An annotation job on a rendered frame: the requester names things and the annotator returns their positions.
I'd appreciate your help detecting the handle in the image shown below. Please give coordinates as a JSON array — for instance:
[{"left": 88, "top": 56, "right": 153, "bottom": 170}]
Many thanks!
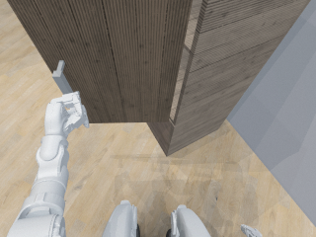
[{"left": 52, "top": 60, "right": 80, "bottom": 95}]

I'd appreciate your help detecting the right robot thigh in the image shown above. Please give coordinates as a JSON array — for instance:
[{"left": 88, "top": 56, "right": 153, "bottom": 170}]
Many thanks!
[{"left": 170, "top": 208, "right": 211, "bottom": 237}]

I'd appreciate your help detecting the robot left forearm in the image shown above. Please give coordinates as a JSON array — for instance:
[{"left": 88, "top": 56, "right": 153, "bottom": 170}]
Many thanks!
[{"left": 6, "top": 134, "right": 69, "bottom": 237}]

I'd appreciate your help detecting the cupboard door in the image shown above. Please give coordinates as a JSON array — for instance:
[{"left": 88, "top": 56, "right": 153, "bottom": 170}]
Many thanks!
[{"left": 7, "top": 0, "right": 193, "bottom": 123}]

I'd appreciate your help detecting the robot left upper arm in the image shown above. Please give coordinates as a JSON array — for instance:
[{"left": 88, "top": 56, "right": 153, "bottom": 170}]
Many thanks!
[{"left": 9, "top": 213, "right": 67, "bottom": 237}]

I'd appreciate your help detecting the robot thigh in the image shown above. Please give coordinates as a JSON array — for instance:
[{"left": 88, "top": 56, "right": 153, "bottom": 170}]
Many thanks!
[
  {"left": 102, "top": 203, "right": 137, "bottom": 237},
  {"left": 170, "top": 208, "right": 211, "bottom": 237}
]

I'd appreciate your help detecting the left robot thigh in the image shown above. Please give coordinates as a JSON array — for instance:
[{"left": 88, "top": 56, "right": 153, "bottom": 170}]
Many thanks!
[{"left": 102, "top": 203, "right": 137, "bottom": 237}]

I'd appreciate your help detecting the right robot hand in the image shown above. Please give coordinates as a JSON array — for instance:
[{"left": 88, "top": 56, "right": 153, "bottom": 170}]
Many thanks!
[{"left": 240, "top": 224, "right": 263, "bottom": 237}]

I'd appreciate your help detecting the left robot hand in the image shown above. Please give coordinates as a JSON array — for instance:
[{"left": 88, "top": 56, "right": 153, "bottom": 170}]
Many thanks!
[{"left": 44, "top": 92, "right": 90, "bottom": 139}]

